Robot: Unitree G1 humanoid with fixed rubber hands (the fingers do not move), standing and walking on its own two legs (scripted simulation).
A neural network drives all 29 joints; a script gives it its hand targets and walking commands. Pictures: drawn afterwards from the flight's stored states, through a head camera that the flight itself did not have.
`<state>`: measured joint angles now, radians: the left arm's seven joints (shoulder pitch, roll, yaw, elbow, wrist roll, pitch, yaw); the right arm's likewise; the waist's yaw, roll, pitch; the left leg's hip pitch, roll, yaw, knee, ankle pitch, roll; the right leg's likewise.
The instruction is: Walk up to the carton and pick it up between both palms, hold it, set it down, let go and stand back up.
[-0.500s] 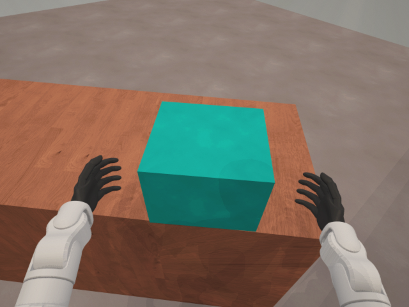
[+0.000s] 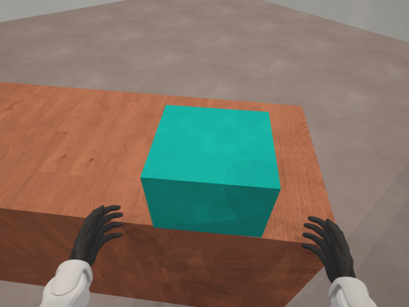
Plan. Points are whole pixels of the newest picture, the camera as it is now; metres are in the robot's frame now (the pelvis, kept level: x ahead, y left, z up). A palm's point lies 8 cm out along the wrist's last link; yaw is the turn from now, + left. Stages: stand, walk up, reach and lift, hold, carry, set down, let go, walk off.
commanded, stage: set down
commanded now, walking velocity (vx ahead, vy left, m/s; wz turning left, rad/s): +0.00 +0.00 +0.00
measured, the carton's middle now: (211, 168) +0.43 +0.01 +0.02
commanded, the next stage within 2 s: let go in 1.42 s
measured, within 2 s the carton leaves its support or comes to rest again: neither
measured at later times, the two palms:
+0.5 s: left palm (99, 285) +0.18 +0.22 -0.03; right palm (328, 298) +0.18 -0.21 -0.03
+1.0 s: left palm (103, 297) +0.17 +0.21 -0.06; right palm out of the picture +0.16 -0.22 -0.07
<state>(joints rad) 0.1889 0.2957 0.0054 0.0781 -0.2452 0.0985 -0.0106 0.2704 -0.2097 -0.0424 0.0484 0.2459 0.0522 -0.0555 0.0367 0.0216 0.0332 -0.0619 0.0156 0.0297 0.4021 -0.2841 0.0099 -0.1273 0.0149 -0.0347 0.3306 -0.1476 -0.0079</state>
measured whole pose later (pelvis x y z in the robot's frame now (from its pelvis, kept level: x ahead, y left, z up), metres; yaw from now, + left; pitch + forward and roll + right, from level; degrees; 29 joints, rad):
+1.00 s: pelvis +0.00 +0.00 +0.00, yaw -1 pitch -6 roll -1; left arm 0.21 0.19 -0.01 0.42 -0.03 0.12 0.03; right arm 0.22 -0.17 -0.01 0.60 0.02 -0.17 0.00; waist 0.02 0.02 0.10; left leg -0.02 0.02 0.05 0.44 -0.32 0.01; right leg -0.11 0.02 -0.02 0.41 -0.20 -0.01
